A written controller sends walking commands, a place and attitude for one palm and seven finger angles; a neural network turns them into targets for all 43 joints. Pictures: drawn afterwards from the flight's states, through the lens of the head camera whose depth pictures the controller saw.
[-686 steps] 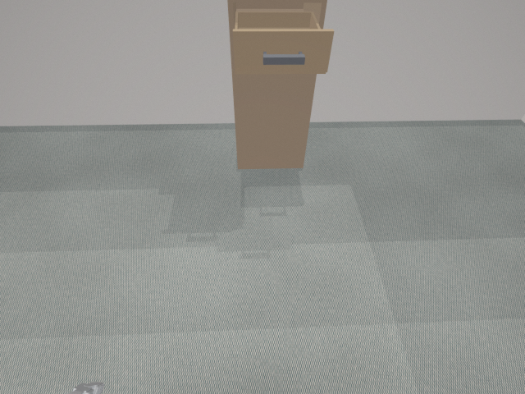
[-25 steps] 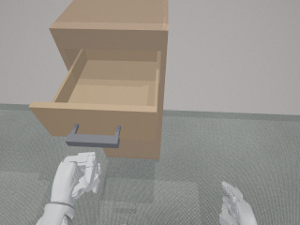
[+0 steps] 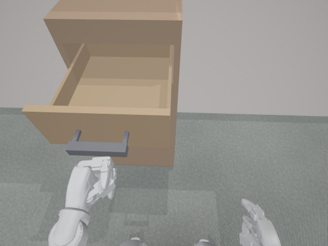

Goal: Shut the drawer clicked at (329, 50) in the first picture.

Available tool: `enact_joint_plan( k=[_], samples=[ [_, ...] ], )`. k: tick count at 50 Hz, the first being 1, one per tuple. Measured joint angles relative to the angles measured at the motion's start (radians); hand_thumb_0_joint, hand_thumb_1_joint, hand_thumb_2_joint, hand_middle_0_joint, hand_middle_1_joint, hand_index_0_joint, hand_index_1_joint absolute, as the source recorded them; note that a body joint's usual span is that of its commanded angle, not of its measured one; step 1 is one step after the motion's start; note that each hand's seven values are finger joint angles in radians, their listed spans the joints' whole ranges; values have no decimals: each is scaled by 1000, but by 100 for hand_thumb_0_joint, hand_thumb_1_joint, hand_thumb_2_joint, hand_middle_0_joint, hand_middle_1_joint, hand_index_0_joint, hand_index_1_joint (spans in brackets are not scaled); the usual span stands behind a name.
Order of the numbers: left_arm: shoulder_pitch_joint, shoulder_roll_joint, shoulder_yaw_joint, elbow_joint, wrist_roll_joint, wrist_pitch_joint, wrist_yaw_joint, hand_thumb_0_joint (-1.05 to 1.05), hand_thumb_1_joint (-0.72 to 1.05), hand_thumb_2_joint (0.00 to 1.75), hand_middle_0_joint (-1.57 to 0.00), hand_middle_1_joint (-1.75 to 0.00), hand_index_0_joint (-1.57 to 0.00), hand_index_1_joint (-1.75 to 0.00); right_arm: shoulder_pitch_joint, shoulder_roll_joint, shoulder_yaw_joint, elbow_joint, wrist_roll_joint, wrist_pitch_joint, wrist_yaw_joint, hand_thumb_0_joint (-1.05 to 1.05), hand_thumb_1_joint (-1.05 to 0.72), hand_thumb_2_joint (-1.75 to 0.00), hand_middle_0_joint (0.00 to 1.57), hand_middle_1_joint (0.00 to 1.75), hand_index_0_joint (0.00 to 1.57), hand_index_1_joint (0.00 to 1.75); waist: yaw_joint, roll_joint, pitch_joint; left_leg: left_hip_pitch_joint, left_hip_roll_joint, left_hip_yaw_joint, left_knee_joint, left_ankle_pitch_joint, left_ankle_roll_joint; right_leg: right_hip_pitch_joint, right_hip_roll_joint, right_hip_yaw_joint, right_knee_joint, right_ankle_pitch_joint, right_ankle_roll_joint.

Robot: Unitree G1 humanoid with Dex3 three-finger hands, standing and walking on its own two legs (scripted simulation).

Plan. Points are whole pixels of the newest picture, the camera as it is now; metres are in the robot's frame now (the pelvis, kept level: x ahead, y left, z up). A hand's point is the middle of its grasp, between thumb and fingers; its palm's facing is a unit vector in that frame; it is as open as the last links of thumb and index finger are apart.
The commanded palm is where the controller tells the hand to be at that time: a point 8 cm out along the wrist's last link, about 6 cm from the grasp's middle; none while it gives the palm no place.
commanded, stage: bring the fist close to the handle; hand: left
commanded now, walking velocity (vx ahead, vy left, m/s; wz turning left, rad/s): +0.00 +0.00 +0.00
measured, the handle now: (100, 141) +0.34 +0.17 +0.07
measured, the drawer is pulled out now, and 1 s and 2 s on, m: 0.27 0.21 0.09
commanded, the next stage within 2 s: push the drawer shut in 0.12 s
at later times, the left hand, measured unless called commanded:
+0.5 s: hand (113, 172) +0.27 +0.12 +0.06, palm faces -0.06 -1.00 -0.05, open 3.2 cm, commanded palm +0.26 +0.18 +0.07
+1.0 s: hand (118, 150) +0.33 +0.12 +0.06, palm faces -0.05 -1.00 -0.04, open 3.1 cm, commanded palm +0.32 +0.18 +0.07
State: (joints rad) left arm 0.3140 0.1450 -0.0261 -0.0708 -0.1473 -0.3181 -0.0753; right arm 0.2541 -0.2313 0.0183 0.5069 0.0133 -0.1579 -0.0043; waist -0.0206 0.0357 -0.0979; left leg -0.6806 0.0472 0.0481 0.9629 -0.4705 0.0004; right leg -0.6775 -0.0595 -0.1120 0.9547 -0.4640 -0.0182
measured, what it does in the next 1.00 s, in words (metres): stands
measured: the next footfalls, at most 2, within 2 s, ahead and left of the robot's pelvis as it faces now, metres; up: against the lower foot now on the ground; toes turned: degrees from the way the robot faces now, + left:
none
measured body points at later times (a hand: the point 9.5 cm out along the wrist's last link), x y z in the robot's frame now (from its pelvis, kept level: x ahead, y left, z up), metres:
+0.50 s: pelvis +0.00 -0.01 +0.00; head +0.05 -0.02 +0.45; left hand +0.27 +0.18 +0.06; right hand +0.17 -0.24 -0.09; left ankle +0.00 +0.12 -0.68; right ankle +0.01 -0.11 -0.68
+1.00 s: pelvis -0.01 +0.00 +0.00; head +0.05 -0.01 +0.45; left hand +0.32 +0.18 +0.06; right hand +0.13 -0.24 -0.10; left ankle +0.00 +0.12 -0.68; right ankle +0.01 -0.11 -0.68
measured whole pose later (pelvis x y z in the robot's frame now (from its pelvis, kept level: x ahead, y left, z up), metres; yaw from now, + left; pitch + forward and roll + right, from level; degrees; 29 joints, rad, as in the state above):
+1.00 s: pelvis -0.01 +0.00 +0.00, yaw +0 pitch +11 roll +0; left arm -0.15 0.18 0.04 0.37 -0.16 -0.33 -0.07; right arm 0.23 -0.24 0.02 0.60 0.02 -0.11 -0.02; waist -0.04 0.02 -0.07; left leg -0.69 0.04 0.04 0.93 -0.43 0.00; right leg -0.68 -0.06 -0.12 0.92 -0.42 -0.02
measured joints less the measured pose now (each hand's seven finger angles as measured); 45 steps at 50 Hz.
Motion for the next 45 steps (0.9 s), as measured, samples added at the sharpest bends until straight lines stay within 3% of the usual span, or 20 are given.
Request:
enact_joint_plan(
  k=[15,32,45],
  samples=[
    [11,7,-1,-5,6,-4,11,1,90,90,-140,-160,-140,-160,-4,-7,-4,-12,1,19,-4,1,-90,-90,20,30,20,30,-2,-1,-5,0,2,-6,2,-3,-7,0,3,-5,5,-7,-6],
    [-188,35,49,187,-25,-4,-37,1,82,90,-140,-160,-140,-160,-23,-13,-2,51,6,26,-15,1,-90,-90,20,30,20,30,-4,-6,10,10,0,-12,-26,19,-8,12,3,-11,-23,12,-8],
    [-396,37,55,371,-16,-11,-16,-1,81,92,-140,-160,-140,-160,-34,-14,3,90,10,38,-17,1,-90,-90,20,30,20,30,-8,-10,26,-7,-5,-10,-28,37,-2,-3,-1,-8,-26,32,-5]
  ],
)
